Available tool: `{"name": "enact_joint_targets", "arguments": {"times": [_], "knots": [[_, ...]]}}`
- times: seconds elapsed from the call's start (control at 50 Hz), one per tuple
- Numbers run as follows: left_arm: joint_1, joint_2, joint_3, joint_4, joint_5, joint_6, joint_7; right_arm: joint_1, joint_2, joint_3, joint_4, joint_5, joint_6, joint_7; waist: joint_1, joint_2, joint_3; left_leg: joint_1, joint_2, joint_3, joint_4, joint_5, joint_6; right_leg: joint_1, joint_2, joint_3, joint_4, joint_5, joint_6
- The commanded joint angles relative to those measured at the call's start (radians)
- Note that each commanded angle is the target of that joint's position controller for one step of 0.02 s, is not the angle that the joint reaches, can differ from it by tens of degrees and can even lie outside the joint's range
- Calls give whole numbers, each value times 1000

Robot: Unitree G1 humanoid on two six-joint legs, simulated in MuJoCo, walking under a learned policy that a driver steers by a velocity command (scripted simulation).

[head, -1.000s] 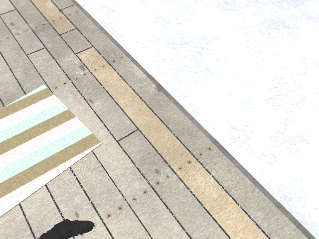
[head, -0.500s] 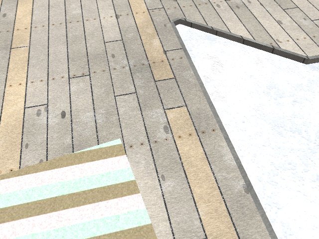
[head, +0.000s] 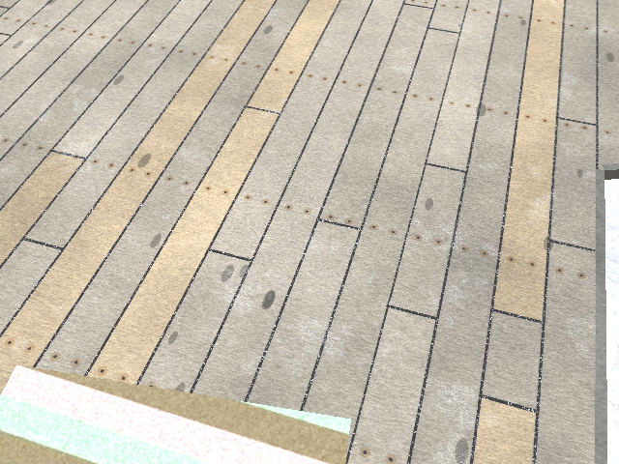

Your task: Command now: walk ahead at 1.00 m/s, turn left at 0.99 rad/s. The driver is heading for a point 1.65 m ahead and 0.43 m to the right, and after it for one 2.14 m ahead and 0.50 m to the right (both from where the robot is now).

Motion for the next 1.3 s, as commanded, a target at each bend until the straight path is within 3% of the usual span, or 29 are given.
{"name": "enact_joint_targets", "arguments": {"times": [0.02,0.14,0.2,0.26,0.28,0.3,0.32,0.34,0.38,0.46,0.62,0.7,0.74,0.76,0.78,0.8,0.84,0.9,0.96,1.0,1.08,1.12,1.14,1.16,1.18,1.2,1.22,1.24,1.3], "knots": [[102,31,6,15,-24,-37,-20,-78,51,35,-146,-9,20,34,6,-134,-3,-316,129,-48,28,41,-16,195,-295,291,-318,-32,-122],[104,85,15,58,-20,-62,-21,-255,29,51,-225,-2,28,58,-6,-89,83,-265,101,84,-294,290,8,171,-185,-112,-414,314,-61],[220,121,12,102,-16,-56,-17,-330,73,77,-237,-18,3,63,20,-84,137,-81,24,161,-547,267,66,188,-220,-148,-441,706,-88],[217,249,29,113,-23,-19,4,-81,-26,37,-154,-30,-7,30,-137,-175,-45,251,-98,167,-635,60,104,308,-274,-136,-48,1282,-123],[180,258,28,107,-34,-6,7,137,-58,15,-86,-30,-12,12,-255,-167,-145,515,-82,118,-752,105,121,212,-252,-135,234,1208,-126],[212,160,10,83,-32,-5,-3,226,-143,-12,-49,-49,-14,-10,-234,-61,-269,788,115,-96,-729,-71,119,-20,-165,-87,612,536,-121],[326,33,-17,20,-79,-10,-25,179,-224,-28,-83,-52,-20,-20,-99,181,-475,1035,463,-660,-867,-219,193,-361,1,60,1009,-256,-93],[138,136,6,-11,-72,-15,-14,206,-182,-34,-80,-35,-20,-29,-181,-12,-433,914,414,-659,-991,-186,144,-439,-6,178,1056,-129,-114],[110,71,-7,0,-65,-13,-20,118,-73,-7,-18,-26,-51,-32,-64,-68,-84,551,342,-373,-1044,-2,102,-442,-91,152,898,-19,-110],[167,16,-2,63,-36,59,-56,68,37,23,23,9,-98,-29,43,-19,21,312,240,-83,-1190,66,23,-337,-143,161,777,35,-87],[-172,-10,-27,-52,-42,48,-93,147,20,30,80,16,-123,-42,10,-29,112,415,144,314,-1229,764,-90,-353,-47,-68,313,379,-146],[11,70,-8,-16,-35,55,-88,138,-100,7,67,3,-90,-89,136,65,-27,571,222,320,-878,1479,-127,-77,98,-145,221,262,-214],[436,176,49,104,-38,57,-61,6,-139,-9,23,-14,-52,-90,347,35,-187,380,222,275,-274,1329,-102,358,111,-16,174,130,-291],[388,206,71,112,-65,60,-39,-43,-46,13,1,-8,-55,-56,296,-182,-99,122,15,272,132,309,-100,430,58,122,90,110,-328],[264,327,91,75,-26,73,-38,85,60,48,-100,-1,-75,-50,92,-360,-184,-305,-81,106,464,-234,-157,669,-157,634,58,191,-532],[233,308,98,25,-35,74,-29,36,25,63,-141,-8,-105,-49,137,-194,-294,-419,-40,-69,439,-170,-133,704,-241,917,-182,-133,-582],[174,170,64,45,-34,66,-13,-39,-12,61,-139,-21,-122,-40,42,72,-40,-354,65,-74,174,-48,-112,345,-199,802,-301,-213,-445],[117,143,45,30,-43,20,-12,-30,14,78,-141,-54,-51,-39,-47,69,54,-169,129,-49,-43,-85,-162,-19,-72,580,-314,-20,-403],[108,152,50,13,-49,-4,-19,-191,39,96,-212,-34,-38,-21,-8,14,99,-41,142,25,-367,97,-185,-190,30,437,-346,125,-362],[108,175,65,4,-53,-2,-25,-264,69,109,-238,-6,-39,-14,41,-56,67,58,105,46,-585,295,-178,-169,64,417,-345,170,-312],[147,200,82,1,-56,3,-27,-271,14,89,-241,6,-51,-23,79,-108,-8,130,47,20,-791,342,-152,76,13,480,-220,376,-246],[119,238,90,-9,-43,3,-25,-103,-62,54,-194,7,-61,-42,-10,-98,-126,315,1,18,-815,182,-132,154,16,486,9,584,-202],[63,249,90,-20,-43,-3,-30,96,-101,33,-150,3,-66,-56,-134,-72,-224,536,29,17,-804,121,-118,77,56,444,247,583,-175],[29,143,59,-54,-43,-17,-28,333,-176,3,-114,-23,-71,-79,-222,42,-360,782,237,-186,-814,-227,-91,-87,106,368,588,298,-167],[119,3,18,-128,-88,-19,-33,260,-255,-11,-128,-52,-66,-76,-85,394,-444,922,498,-797,-1076,-542,-12,-389,203,263,843,-276,-138],[125,64,8,-104,-65,2,-22,124,-195,-18,-146,-45,-55,-68,-46,295,-339,812,497,-879,-1112,-696,41,-526,93,216,953,-175,-150],[42,115,18,-91,-36,17,-26,63,-84,6,-159,-34,-50,-63,-64,114,-217,694,438,-674,-1077,-595,28,-543,37,184,933,-94,-146],[-9,120,21,-96,-25,26,-40,65,-37,18,-133,-28,-48,-58,-61,11,-124,573,388,-484,-1070,-368,8,-516,2,172,876,-54,-137],[-87,64,3,-145,-9,61,-81,152,-7,26,-37,-9,-69,-52,-32,71,-28,443,317,-222,-1113,-67,-29,-510,-69,170,823,-33,-113]]}}
Velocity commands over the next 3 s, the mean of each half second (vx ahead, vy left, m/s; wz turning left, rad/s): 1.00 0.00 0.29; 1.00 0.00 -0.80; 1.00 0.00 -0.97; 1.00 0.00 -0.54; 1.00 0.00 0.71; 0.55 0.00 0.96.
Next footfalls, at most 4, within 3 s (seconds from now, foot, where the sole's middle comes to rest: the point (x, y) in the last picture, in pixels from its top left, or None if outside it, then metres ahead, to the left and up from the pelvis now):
0.30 left None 0.43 0.13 -0.77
0.74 right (304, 297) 0.88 0.04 -0.77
1.16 left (272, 174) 1.31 0.14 -0.77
1.62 right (403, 131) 1.50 -0.27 -0.77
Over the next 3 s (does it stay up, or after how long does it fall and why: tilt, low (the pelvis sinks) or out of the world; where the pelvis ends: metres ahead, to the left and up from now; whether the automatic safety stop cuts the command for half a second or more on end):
stays up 2.22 -1.04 -0.02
